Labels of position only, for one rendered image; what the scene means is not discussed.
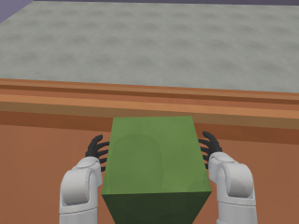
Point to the robot left forearm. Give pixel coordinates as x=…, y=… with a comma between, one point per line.
x=79, y=192

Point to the robot left hand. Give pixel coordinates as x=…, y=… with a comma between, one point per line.
x=93, y=150

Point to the robot right forearm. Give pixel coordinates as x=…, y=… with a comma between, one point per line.
x=235, y=190

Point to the carton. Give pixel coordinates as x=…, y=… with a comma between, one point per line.
x=155, y=171

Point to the robot right hand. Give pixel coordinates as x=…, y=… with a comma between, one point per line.
x=213, y=146

